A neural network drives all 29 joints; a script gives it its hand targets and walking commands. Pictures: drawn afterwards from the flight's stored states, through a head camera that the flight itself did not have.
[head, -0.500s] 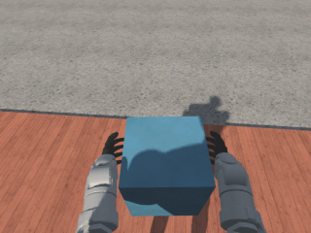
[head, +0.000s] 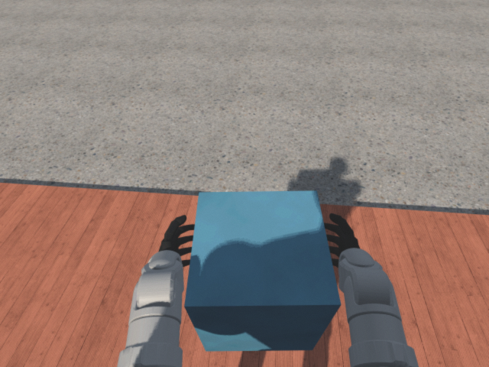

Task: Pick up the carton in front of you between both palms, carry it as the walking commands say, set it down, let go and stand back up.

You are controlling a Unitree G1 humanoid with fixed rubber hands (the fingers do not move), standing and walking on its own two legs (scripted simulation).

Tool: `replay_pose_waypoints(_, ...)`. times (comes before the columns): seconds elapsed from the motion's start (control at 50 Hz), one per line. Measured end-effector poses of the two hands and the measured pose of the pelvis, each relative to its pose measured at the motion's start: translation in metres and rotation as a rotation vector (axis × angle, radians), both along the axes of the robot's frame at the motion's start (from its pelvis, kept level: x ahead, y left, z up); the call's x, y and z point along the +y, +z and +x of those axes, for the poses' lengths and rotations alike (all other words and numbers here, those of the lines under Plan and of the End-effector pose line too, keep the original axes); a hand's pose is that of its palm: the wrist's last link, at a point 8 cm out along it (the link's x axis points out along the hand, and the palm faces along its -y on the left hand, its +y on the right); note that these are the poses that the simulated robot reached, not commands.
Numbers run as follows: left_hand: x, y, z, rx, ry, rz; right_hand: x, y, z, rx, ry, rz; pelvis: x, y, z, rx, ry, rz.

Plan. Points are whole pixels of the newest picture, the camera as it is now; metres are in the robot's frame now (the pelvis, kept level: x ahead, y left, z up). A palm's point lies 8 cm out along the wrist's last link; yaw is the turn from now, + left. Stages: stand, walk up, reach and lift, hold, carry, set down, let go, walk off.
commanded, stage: reach and lift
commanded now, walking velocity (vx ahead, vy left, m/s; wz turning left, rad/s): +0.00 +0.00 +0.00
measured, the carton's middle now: (258, 275) +0.29 +0.00 -0.04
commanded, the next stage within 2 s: hold in 0.16 s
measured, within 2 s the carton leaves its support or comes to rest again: neither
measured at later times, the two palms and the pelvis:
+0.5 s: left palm (166, 263) +0.27 +0.15 +0.05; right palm (352, 261) +0.27 -0.15 +0.05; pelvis -0.01 +0.00 +0.00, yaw +0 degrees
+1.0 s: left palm (167, 259) +0.28 +0.15 +0.05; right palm (352, 257) +0.28 -0.15 +0.05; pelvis -0.01 +0.00 +0.00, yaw +0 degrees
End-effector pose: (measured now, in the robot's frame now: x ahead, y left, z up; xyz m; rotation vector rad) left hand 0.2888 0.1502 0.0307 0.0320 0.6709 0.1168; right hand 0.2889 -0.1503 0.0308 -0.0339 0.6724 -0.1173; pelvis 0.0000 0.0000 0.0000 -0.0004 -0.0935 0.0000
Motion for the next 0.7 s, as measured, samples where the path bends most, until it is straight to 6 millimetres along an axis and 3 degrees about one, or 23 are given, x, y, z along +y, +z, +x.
replay_pose_waypoints(0.34, 0.000, 0.019, -0.011, -0.034, 0.001, -0.003, 0.000, 0.019, -0.011, -0.034, -0.001, 0.003, 0.000, 0.001, -0.003, -0.031, 0.000, 0.000)
replay_pose_waypoints(0.7, 0.001, 0.018, -0.016, -0.021, 0.019, -0.027, 0.000, 0.018, -0.015, -0.021, -0.017, 0.026, 0.000, -0.002, -0.018, -0.052, 0.000, 0.001)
